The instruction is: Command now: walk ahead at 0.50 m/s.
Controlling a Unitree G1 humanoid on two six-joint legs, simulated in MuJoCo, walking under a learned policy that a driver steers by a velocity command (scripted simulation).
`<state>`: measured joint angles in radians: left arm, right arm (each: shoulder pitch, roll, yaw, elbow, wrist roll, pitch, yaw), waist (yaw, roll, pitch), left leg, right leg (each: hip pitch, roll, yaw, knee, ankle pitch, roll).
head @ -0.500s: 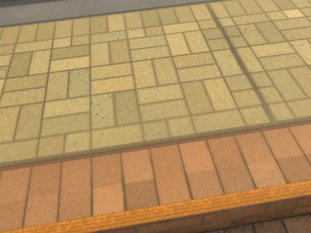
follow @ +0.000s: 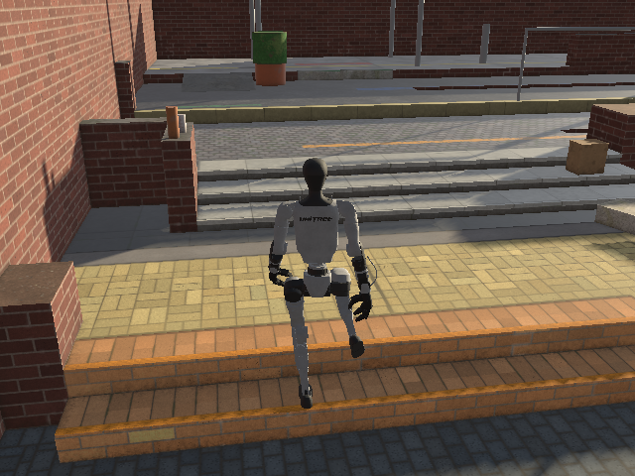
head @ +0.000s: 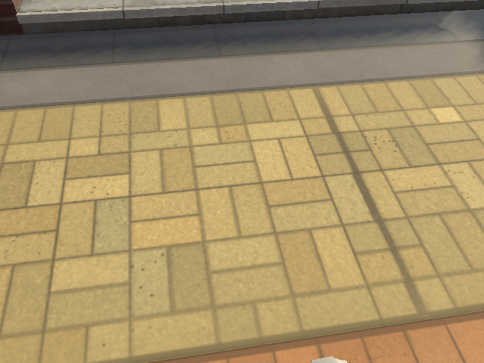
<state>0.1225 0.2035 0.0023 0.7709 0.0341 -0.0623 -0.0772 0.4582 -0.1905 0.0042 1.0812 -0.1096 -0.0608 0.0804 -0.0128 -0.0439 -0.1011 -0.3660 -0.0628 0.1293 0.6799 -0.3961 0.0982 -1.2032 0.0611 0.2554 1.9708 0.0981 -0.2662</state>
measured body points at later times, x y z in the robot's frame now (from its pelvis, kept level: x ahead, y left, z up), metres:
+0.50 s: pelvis +0.32 -0.05 +0.14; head +0.32 -0.03 +0.59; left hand +0.35 +0.19 -0.02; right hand +0.40 -0.31 +0.02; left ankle +0.27 +0.12 -0.36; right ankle +0.34 -0.11 -0.55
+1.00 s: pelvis +0.60 -0.03 +0.20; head +0.61 -0.03 +0.65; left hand +0.78 +0.18 +0.07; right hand +0.61 -0.31 +0.08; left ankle +0.66 +0.05 -0.55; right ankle +0.53 -0.15 -0.43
